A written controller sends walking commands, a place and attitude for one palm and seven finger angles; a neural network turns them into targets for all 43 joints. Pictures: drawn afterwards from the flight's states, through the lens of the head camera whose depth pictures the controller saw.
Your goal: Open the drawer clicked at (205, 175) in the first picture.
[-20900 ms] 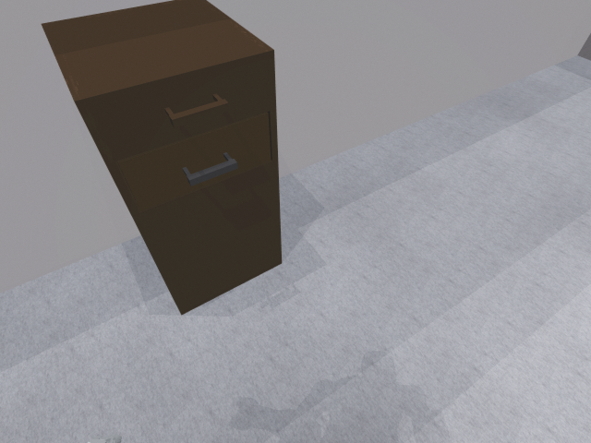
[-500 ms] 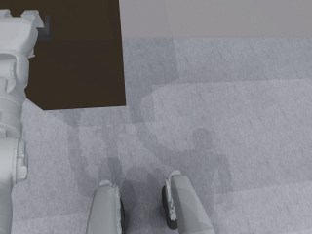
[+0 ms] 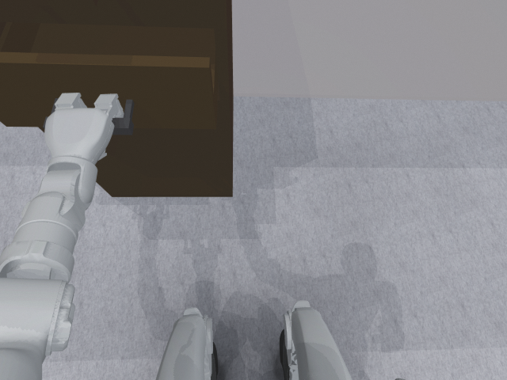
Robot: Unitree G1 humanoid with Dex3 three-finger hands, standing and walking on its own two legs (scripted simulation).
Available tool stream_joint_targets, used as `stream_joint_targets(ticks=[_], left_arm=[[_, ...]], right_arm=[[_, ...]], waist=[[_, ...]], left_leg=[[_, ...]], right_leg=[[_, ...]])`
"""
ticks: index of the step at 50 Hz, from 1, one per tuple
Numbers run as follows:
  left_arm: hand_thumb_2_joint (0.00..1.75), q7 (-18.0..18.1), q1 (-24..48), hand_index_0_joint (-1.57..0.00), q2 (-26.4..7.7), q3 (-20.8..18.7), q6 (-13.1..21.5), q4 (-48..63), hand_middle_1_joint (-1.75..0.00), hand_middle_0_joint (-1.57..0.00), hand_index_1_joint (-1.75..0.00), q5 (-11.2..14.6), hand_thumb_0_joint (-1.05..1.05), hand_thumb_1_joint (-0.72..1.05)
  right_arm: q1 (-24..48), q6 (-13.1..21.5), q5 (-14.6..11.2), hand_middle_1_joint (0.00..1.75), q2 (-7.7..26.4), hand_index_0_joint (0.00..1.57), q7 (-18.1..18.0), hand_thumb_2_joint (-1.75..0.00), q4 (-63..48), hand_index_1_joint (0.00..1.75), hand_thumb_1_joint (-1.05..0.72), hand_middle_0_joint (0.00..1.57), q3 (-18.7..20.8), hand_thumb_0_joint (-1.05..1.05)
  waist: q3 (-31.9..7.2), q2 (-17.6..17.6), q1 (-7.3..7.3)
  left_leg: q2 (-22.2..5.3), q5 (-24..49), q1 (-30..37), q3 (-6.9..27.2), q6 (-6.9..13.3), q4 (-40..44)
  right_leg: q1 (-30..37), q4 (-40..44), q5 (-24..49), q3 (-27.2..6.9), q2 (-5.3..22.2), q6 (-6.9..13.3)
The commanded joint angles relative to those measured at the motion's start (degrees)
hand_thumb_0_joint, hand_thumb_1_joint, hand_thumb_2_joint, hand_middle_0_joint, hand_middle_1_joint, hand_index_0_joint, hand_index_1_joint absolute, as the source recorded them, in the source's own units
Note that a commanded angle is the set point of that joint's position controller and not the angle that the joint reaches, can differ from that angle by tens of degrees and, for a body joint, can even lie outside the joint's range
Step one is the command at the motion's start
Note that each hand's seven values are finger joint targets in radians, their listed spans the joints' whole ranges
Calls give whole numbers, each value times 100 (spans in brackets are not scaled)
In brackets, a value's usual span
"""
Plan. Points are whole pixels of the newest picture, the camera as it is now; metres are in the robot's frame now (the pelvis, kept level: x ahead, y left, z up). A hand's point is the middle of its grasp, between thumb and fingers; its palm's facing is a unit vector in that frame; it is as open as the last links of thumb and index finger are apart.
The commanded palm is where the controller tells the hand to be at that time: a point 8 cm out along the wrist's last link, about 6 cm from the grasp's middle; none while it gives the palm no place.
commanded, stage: pull the drawer open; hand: left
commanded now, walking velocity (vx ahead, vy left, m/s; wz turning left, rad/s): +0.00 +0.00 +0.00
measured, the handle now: (92, 115) +0.53 +0.25 +0.00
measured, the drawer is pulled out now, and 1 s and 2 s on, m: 0.07 0.18 0.30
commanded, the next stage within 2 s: none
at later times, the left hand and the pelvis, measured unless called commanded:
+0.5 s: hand (90, 185) +0.42 +0.25 -0.03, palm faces -0.03 -0.03 -1.00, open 5.2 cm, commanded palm +0.39 +0.24 +0.01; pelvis +0.00 -0.01 +0.01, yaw +1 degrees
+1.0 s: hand (86, 211) +0.37 +0.25 -0.03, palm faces -0.02 -0.03 -1.00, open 5.2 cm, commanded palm +0.34 +0.24 +0.01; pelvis +0.00 -0.01 +0.02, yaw +1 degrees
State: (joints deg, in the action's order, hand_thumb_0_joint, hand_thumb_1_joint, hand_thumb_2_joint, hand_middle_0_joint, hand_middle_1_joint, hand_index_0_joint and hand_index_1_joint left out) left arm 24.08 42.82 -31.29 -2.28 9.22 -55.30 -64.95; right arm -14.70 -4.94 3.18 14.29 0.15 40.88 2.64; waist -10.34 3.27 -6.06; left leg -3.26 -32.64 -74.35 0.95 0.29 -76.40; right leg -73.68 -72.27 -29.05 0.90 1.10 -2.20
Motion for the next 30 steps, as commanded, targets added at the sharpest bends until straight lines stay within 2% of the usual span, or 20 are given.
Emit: stream_joint_targets(ticks=[1, 2, 3, 4, 5, 6, 11, 14, 15, 16, 19, 23, 24, 26, 27, 29, 30], left_arm=[[90, 294, 1323, -40, -1049, -279, 21, 833, -135, -40, -135, 46, 0, 90], [90, 327, 1270, -40, -1083, -314, 9, 856, -135, -40, -135, 30, 0, 90], [90, 358, 1273, -40, -960, -230, 15, 926, -135, -40, -135, 18, 0, 90], [90, 372, 1087, -40, -852, -197, -7, 839, -135, -40, -135, 41, 0, 90], [90, 388, 1154, -40, -893, -243, 17, 915, -135, -40, -135, 45, 0, 90], [90, 411, 1070, -40, -791, -160, 18, 839, -135, -40, -135, 26, 0, 90], [90, 502, 675, -40, -912, -340, 117, 1053, -135, -40, -135, 41, 0, 90], [90, 551, 521, -40, -756, -260, 164, 1156, -135, -40, -135, 38, 0, 90], [90, 571, 450, -40, -786, -329, 187, 1202, -135, -40, -135, 57, 0, 90], [90, 613, 371, -40, -693, -269, 198, 1198, -135, -40, -135, 20, 0, 90], [90, 698, 166, -40, -814, -404, 208, 1213, -135, -40, -135, 15, 0, 90], [90, 783, 117, -40, -671, -311, 204, 1290, -135, -40, -135, -22, 0, 90], [90, 810, 37, -40, -780, -408, 184, 1257, -135, -40, -135, -47, 0, 90], [90, 844, -87, -40, -711, -398, 165, 1301, -135, -40, -135, -28, 0, 90], [90, 845, -131, -40, -817, -469, 141, 1262, -135, -40, -135, -22, 0, 90], [90, 864, -147, -40, -618, -328, 123, 1335, -135, -40, -135, -12, 0, 90], [90, 858, -198, -40, -690, -414, 123, 1374, -135, -40, -135, 10, 0, 90]], right_arm=[[-974, 65, 17, 30, 970, 20, -89, -90, -185, 30, -90, 20, 373, 0], [-944, 58, 15, 30, 973, 20, -92, -90, -177, 30, -90, 20, 370, 0], [-906, 56, 19, 30, 950, 20, -97, -90, -189, 30, -90, 20, 377, 0], [-892, 55, 15, 30, 936, 20, -87, -90, -194, 30, -90, 20, 379, 0], [-871, 58, 21, 30, 941, 20, -94, -90, -176, 30, -90, 20, 385, 0], [-842, 51, 20, 30, 935, 20, -98, -90, -179, 30, -90, 20, 387, 0], [-694, 53, 31, 30, 914, 20, -121, -90, -225, 30, -90, 20, 387, 0], [-592, 61, 24, 30, 880, 20, -134, -90, -242, 30, -90, 20, 399, 0], [-573, 56, 41, 30, 891, 20, -128, -90, -238, 30, -90, 20, 391, 0], [-533, 49, 38, 30, 883, 20, -130, -90, -237, 30, -90, 20, 405, 0], [-472, 44, 36, 30, 891, 20, -142, -90, -239, 30, -90, 20, 399, 0], [-381, 45, 36, 30, 877, 20, -142, -90, -253, 30, -90, 20, 398, 0], [-378, 41, 37, 30, 893, 20, -144, -90, -230, 30, -90, 20, 406, 0], [-340, 37, 51, 30, 895, 20, -144, -90, -260, 30, -90, 20, 405, 0], [-323, 33, 39, 30, 901, 20, -147, -90, -242, 30, -90, 20, 405, 0], [-283, 55, 27, 30, 874, 20, -159, -90, -273, 30, -90, 20, 417, 0], [-288, 61, 36, 30, 891, 20, -153, -90, -286, 30, -90, 20, 404, 0]], waist=[[-2908, 306, -32], [-2932, 241, -7], [-2896, 315, -11], [-2834, 236, 12], [-2837, 216, -7], [-2709, 206, -19], [-2842, 138, 150], [-2665, 90, 147], [-2659, 156, 200], [-2627, 110, 168], [-2498, -79, 216], [-2479, 32, 226], [-2470, -2, 257], [-2545, 58, 288], [-2475, -8, 316], [-2456, -48, 270], [-2516, 4, 332]], left_leg=[[250, 2495, 2509, -25, 125, 962], [250, 2489, 2531, -9, 121, 976], [251, 2521, 2584, -23, 117, 995], [262, 2514, 2576, -32, 119, 1019], [245, 2544, 2628, -17, 119, 1024], [255, 2426, 2600, -22, 114, 1052], [295, 2349, 2604, -86, 130, 1112], [298, 2250, 2538, -119, 135, 1145], [304, 2295, 2560, -104, 123, 1159], [291, 2262, 2602, -107, 124, 1161], [305, 2112, 2466, -128, 142, 1190], [319, 2015, 2460, -138, 132, 1210], [315, 2004, 2484, -131, 124, 1221], [325, 2029, 2553, -134, 122, 1231], [325, 1975, 2505, -130, 115, 1244], [327, 1867, 2508, -140, 121, 1272], [337, 1901, 2528, -116, 114, 1297]], right_leg=[[1628, 795, 1941, 278, -320, 397], [1651, 792, 1932, 278, -326, 406], [1635, 816, 1943, 283, -322, 408], [1676, 842, 1938, 287, -328, 413], [1660, 851, 1952, 273, -323, 411], [1601, 888, 1842, 280, -323, 406], [1888, 926, 1884, 229, -310, 412], [1915, 985, 1850, 216, -311, 415], [1902, 951, 1843, 232, -311, 435], [1827, 974, 1792, 235, -312, 423], [1937, 1018, 1733, 201, -316, 419], [1851, 1010, 1610, 206, -304, 420], [1854, 1007, 1588, 207, -308, 428], [1850, 1001, 1579, 212, -303, 426], [1872, 1006, 1543, 202, -307, 429], [1873, 1061, 1459, 202, -305, 418], [1901, 1020, 1449, 211, -302, 434]])
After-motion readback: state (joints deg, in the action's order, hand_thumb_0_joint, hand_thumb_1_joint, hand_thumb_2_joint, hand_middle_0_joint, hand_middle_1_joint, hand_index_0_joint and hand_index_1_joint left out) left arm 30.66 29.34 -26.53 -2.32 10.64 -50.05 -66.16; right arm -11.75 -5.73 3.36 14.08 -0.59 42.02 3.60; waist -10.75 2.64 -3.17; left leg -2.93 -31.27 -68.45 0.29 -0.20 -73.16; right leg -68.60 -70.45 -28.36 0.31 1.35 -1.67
